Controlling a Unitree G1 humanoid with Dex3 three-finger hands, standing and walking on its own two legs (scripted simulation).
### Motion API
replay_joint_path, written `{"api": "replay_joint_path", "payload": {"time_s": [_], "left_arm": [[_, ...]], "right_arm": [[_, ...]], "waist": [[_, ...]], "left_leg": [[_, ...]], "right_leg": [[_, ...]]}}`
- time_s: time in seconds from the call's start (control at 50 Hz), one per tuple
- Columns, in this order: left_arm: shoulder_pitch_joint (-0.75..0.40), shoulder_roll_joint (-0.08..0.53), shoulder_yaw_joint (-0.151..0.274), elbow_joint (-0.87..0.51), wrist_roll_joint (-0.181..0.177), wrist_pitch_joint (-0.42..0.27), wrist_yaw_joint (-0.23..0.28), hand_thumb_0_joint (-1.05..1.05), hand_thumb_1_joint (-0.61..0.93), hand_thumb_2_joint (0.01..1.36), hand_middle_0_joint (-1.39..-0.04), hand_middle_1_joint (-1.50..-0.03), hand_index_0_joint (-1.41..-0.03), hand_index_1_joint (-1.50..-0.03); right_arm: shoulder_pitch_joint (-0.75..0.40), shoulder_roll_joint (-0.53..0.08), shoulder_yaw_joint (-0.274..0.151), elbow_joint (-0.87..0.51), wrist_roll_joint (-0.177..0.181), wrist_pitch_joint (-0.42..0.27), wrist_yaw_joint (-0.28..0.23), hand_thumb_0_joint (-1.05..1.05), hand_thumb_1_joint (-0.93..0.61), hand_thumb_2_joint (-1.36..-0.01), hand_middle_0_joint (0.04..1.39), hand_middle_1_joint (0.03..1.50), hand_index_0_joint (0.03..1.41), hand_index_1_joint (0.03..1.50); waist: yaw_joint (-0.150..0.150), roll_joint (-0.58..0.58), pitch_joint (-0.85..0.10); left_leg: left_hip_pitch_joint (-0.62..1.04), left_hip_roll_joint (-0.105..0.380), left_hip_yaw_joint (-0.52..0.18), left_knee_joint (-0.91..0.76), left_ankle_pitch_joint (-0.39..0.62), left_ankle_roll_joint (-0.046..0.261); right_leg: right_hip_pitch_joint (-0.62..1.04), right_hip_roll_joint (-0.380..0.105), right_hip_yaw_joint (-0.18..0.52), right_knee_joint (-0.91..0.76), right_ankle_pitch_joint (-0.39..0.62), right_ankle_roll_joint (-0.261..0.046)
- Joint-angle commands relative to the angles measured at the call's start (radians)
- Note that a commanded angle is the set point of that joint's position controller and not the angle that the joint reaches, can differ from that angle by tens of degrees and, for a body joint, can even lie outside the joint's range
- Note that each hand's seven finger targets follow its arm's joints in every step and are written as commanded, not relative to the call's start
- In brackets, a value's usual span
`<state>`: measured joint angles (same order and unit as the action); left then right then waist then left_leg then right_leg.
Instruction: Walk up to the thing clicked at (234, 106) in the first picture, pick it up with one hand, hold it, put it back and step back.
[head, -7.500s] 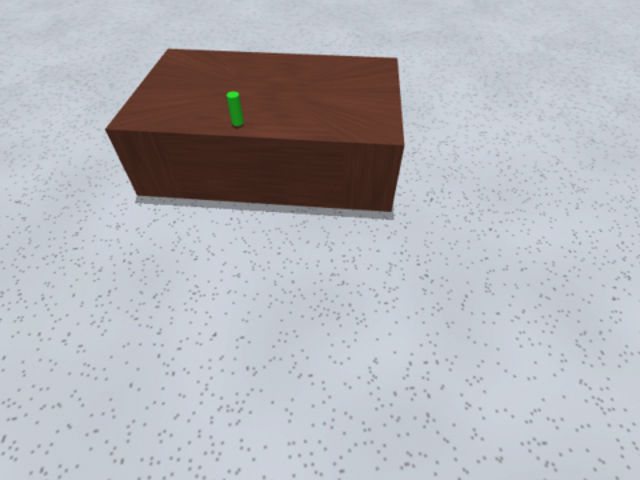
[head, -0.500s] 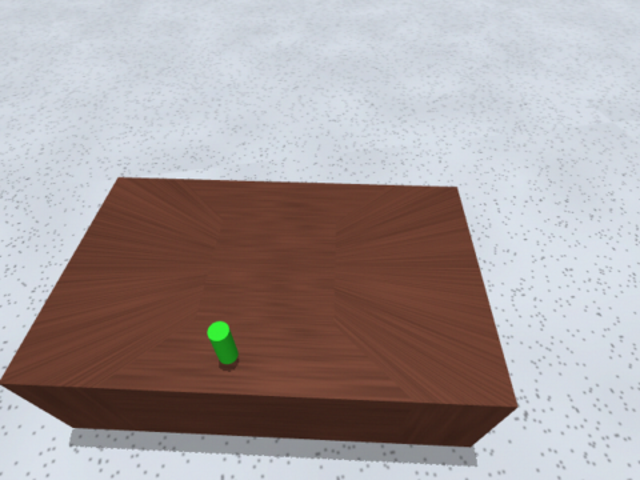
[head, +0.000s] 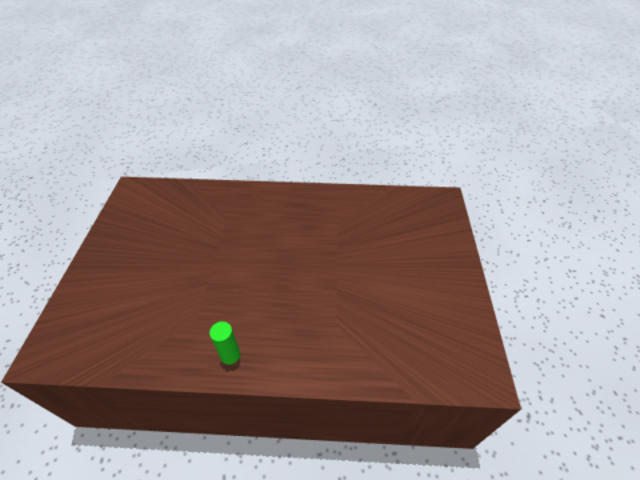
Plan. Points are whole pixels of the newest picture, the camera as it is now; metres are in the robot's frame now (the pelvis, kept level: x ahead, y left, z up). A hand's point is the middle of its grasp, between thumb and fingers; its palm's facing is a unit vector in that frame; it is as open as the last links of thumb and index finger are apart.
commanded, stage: go down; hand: left
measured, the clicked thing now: (225, 343) +0.46 +0.23 -0.36
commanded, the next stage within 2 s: none
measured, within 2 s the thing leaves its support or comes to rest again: neither
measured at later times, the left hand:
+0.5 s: hand out of the picture +0.15 +0.27 -0.15, palm faces +0.05 -0.95 -0.32, open 16.1 cm
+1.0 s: hand out of the picture +0.16 +0.28 -0.15, palm faces +0.06 -0.95 -0.32, open 17.1 cm
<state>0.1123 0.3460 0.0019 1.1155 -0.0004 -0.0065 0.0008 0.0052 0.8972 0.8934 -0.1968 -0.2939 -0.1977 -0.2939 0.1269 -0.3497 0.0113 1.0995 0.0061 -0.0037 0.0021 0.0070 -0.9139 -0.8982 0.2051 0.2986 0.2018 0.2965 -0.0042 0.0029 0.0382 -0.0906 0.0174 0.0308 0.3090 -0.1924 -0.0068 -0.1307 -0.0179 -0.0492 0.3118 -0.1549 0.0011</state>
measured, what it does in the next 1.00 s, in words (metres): stands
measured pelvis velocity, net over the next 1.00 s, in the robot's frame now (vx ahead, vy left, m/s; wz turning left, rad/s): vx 0.01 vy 0.02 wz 0.02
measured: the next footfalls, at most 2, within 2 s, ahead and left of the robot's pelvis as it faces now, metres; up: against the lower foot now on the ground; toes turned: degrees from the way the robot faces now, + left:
none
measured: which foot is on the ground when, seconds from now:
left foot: down 0.00-1.00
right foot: down 0.00-1.00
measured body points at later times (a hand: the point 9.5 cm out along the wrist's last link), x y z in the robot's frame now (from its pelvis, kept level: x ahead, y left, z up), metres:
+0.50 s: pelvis +0.00 +0.01 -0.02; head +0.05 +0.02 +0.43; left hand +0.15 +0.32 -0.13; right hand +0.13 -0.25 -0.12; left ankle -0.02 +0.12 -0.75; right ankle +0.01 -0.12 -0.75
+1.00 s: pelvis +0.01 +0.02 -0.05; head +0.05 +0.03 +0.40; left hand +0.15 +0.33 -0.13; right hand +0.17 -0.23 -0.13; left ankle -0.02 +0.12 -0.75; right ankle +0.01 -0.12 -0.75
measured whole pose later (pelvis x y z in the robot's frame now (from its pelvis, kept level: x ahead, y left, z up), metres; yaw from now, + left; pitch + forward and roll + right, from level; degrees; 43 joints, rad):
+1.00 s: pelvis +0.01 +0.02 -0.05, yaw +1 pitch +11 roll -3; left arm 0.30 0.35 0.16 0.28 0.01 0.46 -0.07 -0.01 -0.47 0.06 -0.08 -0.05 -0.07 -0.05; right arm 0.26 -0.24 0.02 0.60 0.02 -0.16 -0.11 0.01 -0.87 -0.88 0.21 0.30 0.20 0.30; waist -0.03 0.03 -0.11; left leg -0.60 0.03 -0.01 0.89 -0.48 0.02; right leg -0.58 -0.02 -0.08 0.80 -0.40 0.02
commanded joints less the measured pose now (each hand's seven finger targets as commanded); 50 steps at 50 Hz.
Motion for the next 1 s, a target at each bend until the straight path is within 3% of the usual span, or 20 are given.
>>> {"api": "replay_joint_path", "payload": {"time_s": [0.0,0.02,0.04,0.06,0.08,0.1,0.14,0.2,0.28,0.36,0.42,0.44,0.46,0.48,0.62,0.64,0.66,0.68,0.78,0.98], "left_arm": [[-0.314,0.181,0.116,-0.134,-0.025,-0.062,0.038,0.000,0.579,0.580,0.000,-0.036,-0.002,-0.028],[-0.236,0.193,0.136,-0.088,-0.020,-0.046,0.028,0.000,0.499,0.500,0.000,-0.046,0.000,-0.040],[-0.305,0.224,0.139,-0.156,-0.003,-0.046,0.020,0.000,0.419,0.420,0.000,-0.042,-0.001,-0.035],[-0.335,0.297,0.186,-0.220,0.007,-0.052,0.020,0.000,0.339,0.340,-0.003,-0.049,-0.008,-0.040],[-0.253,0.297,0.207,-0.176,0.025,-0.036,0.010,0.000,0.283,0.260,-0.005,-0.043,-0.011,-0.032],[-0.142,0.242,0.191,-0.095,0.041,-0.013,0.000,0.000,0.251,0.208,-0.012,-0.040,-0.020,-0.026],[-0.074,0.283,0.249,-0.187,0.066,0.023,-0.011,0.000,0.187,0.171,-0.020,-0.034,-0.030,-0.018],[-0.049,0.237,0.229,-0.330,0.059,0.109,-0.010,0.000,-0.011,0.115,-0.034,-0.034,-0.044,-0.017],[-0.071,0.173,0.180,-0.379,0.047,0.219,-0.023,0.000,-0.203,0.100,-0.047,-0.035,-0.044,-0.032],[-0.082,0.176,0.192,-0.493,0.032,0.268,-0.033,0.000,-0.424,0.073,-0.069,-0.065,-0.063,-0.066],[-0.045,0.199,0.221,-0.544,0.037,0.280,-0.040,0.000,-0.485,0.068,-0.069,-0.074,-0.066,-0.074],[-0.121,0.203,0.205,-0.643,0.039,0.270,-0.042,0.000,-0.506,0.065,-0.069,-0.070,-0.064,-0.072],[-0.078,0.217,0.234,-0.625,0.042,0.273,-0.039,0.000,-0.507,0.060,-0.074,-0.071,-0.070,-0.072],[-0.085,0.199,0.210,-0.662,0.045,0.271,-0.042,0.000,-0.519,0.059,-0.074,-0.071,-0.068,-0.074],[0.045,0.236,0.246,-0.812,0.054,0.312,-0.048,0.000,-0.485,0.045,-0.077,-0.051,-0.069,-0.053],[0.074,0.201,0.215,-0.796,0.052,0.326,-0.054,0.000,-0.493,0.047,-0.075,-0.053,-0.069,-0.054],[0.100,0.163,0.191,-0.802,0.046,0.343,-0.059,0.000,-0.467,0.045,-0.073,-0.040,-0.065,-0.043],[0.074,0.193,0.215,-0.835,0.044,0.354,-0.056,0.000,-0.466,0.045,-0.070,-0.031,-0.061,-0.035],[0.135,0.170,0.211,-0.878,0.026,0.413,-0.057,0.000,-0.475,0.047,-0.065,-0.026,-0.056,-0.030],[0.182,0.225,0.267,-1.031,0.026,0.438,-0.048,0.000,-0.498,0.081,-0.066,-0.047,-0.052,-0.058]], "right_arm": [[0.051,-0.099,-0.019,-0.239,0.048,-0.063,-0.047,0.000,-1.009,-0.932,0.200,0.300,0.200,0.300],[0.064,-0.104,-0.031,-0.267,0.050,-0.055,-0.048,0.000,-0.996,-0.929,0.200,0.300,0.200,0.300],[0.079,-0.102,-0.046,-0.290,0.041,-0.056,-0.056,0.000,-1.005,-0.930,0.200,0.300,0.200,0.300],[0.102,-0.107,-0.059,-0.308,0.040,-0.063,-0.066,0.000,-0.987,-0.925,0.200,0.300,0.200,0.300],[0.102,-0.104,-0.069,-0.332,0.034,-0.069,-0.065,0.000,-0.977,-0.921,0.200,0.300,0.200,0.300],[0.130,-0.096,-0.072,-0.335,0.028,-0.068,-0.062,0.000,-0.969,-0.918,0.200,0.300,0.200,0.300],[0.119,-0.093,-0.090,-0.390,0.023,-0.072,-0.059,0.000,-0.967,-0.915,0.200,0.300,0.200,0.300],[0.082,-0.069,-0.077,-0.464,0.030,-0.081,-0.066,0.000,-0.943,-0.907,0.200,0.300,0.200,0.300],[0.049,-0.057,-0.064,-0.518,0.036,-0.100,-0.072,0.000,-0.918,-0.903,0.200,0.300,0.200,0.300],[0.082,-0.057,-0.063,-0.541,0.035,-0.126,-0.075,0.000,-0.870,-0.889,0.200,0.300,0.200,0.300],[0.102,-0.059,-0.066,-0.545,0.030,-0.145,-0.081,0.000,-0.866,-0.888,0.201,0.300,0.200,0.300],[0.105,-0.052,-0.065,-0.546,0.028,-0.153,-0.083,0.000,-0.865,-0.888,0.200,0.300,0.200,0.300],[0.107,-0.057,-0.067,-0.544,0.026,-0.159,-0.087,0.000,-0.864,-0.887,0.201,0.300,0.200,0.300],[0.109,-0.050,-0.066,-0.546,0.025,-0.166,-0.091,0.000,-0.863,-0.888,0.201,0.300,0.200,0.300],[0.109,-0.063,-0.071,-0.566,0.016,-0.181,-0.103,0.000,-0.866,-0.889,0.201,0.300,0.200,0.300],[0.107,-0.063,-0.070,-0.564,0.016,-0.181,-0.103,0.000,-0.865,-0.889,0.201,0.300,0.200,0.300],[0.101,-0.054,-0.067,-0.572,0.016,-0.185,-0.104,0.000,-0.864,-0.890,0.201,0.300,0.200,0.300],[0.096,-0.060,-0.068,-0.579,0.014,-0.187,-0.104,0.000,-0.863,-0.889,0.201,0.300,0.200,0.300],[0.086,-0.045,-0.060,-0.616,0.016,-0.197,-0.113,0.000,-0.861,-0.889,0.201,0.300,0.200,0.300],[0.103,-0.038,-0.062,-0.645,0.015,-0.223,-0.145,0.000,-0.874,-0.893,0.201,0.300,0.200,0.300]], "waist": [[-0.065,-0.046,-0.008],[-0.032,-0.045,-0.013],[-0.028,-0.043,-0.094],[-0.010,-0.002,-0.178],[-0.011,0.029,-0.221],[-0.012,-0.011,-0.222],[0.045,0.049,-0.309],[0.037,0.078,-0.288],[0.006,0.014,-0.160],[-0.013,-0.003,-0.183],[-0.023,-0.008,-0.234],[-0.032,0.013,-0.259],[-0.021,0.032,-0.267],[-0.032,0.046,-0.260],[-0.015,0.157,-0.307],[-0.029,0.150,-0.293],[-0.026,0.123,-0.283],[-0.030,0.111,-0.277],[-0.020,0.079,-0.271],[-0.020,0.088,-0.343]], "left_leg": [[-0.159,-0.031,0.023,0.051,-0.044,0.031],[-0.190,-0.025,0.025,0.078,-0.021,0.027],[-0.181,-0.029,0.019,0.103,0.006,0.028],[-0.156,-0.027,0.013,0.110,0.039,0.023],[-0.169,-0.030,0.010,0.129,0.066,0.020],[-0.208,-0.032,0.003,0.159,0.082,0.022],[-0.192,-0.042,0.005,0.159,0.137,0.014],[-0.193,-0.040,0.000,0.149,0.138,0.009],[-0.252,-0.027,-0.007,0.157,0.009,0.013],[-0.261,-0.021,-0.013,0.195,0.010,0.016],[-0.260,-0.019,-0.019,0.244,0.077,0.020],[-0.254,-0.020,-0.019,0.259,0.092,0.020],[-0.253,-0.019,-0.020,0.271,0.112,0.016],[-0.260,-0.017,-0.023,0.282,0.119,0.013],[-0.251,0.007,-0.050,0.338,0.274,-0.014],[-0.258,0.014,-0.058,0.346,0.292,-0.015],[-0.277,0.012,-0.060,0.356,0.283,-0.011],[-0.294,0.014,-0.066,0.356,0.268,-0.010],[-0.369,0.004,-0.066,0.393,0.165,0.000],[-0.418,-0.004,-0.067,0.487,0.174,0.006]], "right_leg": [[-0.127,0.011,0.010,0.028,-0.050,-0.012],[-0.132,0.014,0.005,0.050,-0.047,-0.014],[-0.135,0.010,0.012,0.072,-0.017,-0.013],[-0.102,0.009,0.016,0.097,0.027,-0.013],[-0.085,0.004,0.018,0.125,0.063,-0.016],[-0.094,0.003,0.020,0.147,0.086,-0.015],[-0.026,0.002,0.023,0.156,0.123,-0.025],[-0.038,0.010,0.014,0.138,0.103,-0.028],[-0.151,0.021,-0.002,0.128,-0.041,-0.026],[-0.187,0.024,-0.006,0.169,-0.039,-0.020],[-0.189,0.024,-0.004,0.217,0.033,-0.016],[-0.192,0.021,0.001,0.231,0.055,-0.016],[-0.187,0.021,0.001,0.246,0.069,-0.017],[-0.212,0.022,0.002,0.259,0.073,-0.019],[-0.243,0.035,-0.014,0.332,0.103,-0.029],[-0.263,0.038,-0.019,0.337,0.093,-0.027],[-0.271,0.036,-0.018,0.337,0.088,-0.025],[-0.270,0.040,-0.023,0.345,0.084,-0.024],[-0.307,0.034,-0.027,0.368,0.039,-0.021],[-0.355,0.026,-0.022,0.456,0.067,-0.019]]}}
